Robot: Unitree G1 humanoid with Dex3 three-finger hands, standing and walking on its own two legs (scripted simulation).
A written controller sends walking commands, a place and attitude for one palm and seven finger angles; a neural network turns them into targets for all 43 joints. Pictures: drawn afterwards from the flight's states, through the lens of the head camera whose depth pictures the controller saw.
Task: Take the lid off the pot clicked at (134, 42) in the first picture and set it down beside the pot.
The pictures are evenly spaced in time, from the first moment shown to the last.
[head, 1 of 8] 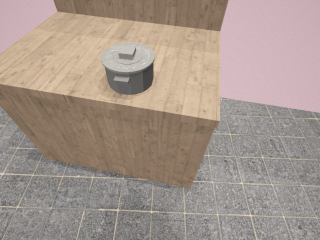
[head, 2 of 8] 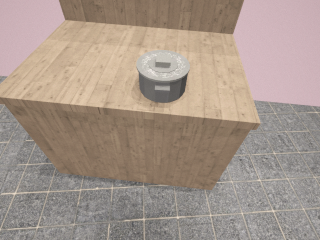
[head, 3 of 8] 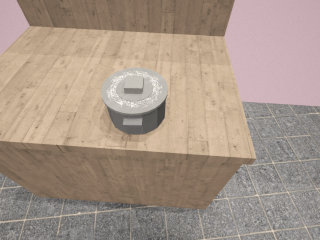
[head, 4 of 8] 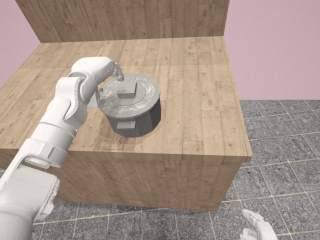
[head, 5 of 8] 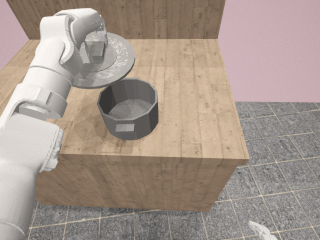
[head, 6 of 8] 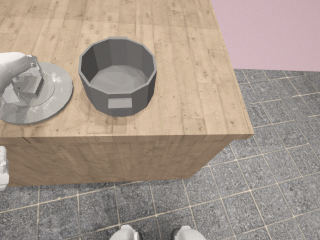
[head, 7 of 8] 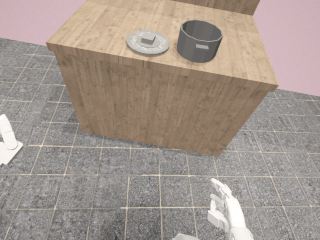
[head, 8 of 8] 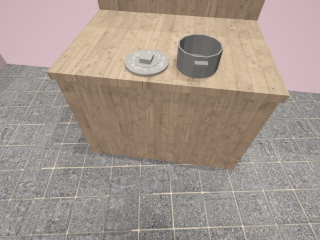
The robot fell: no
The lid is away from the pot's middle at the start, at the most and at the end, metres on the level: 0.00 0.24 0.23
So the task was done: yes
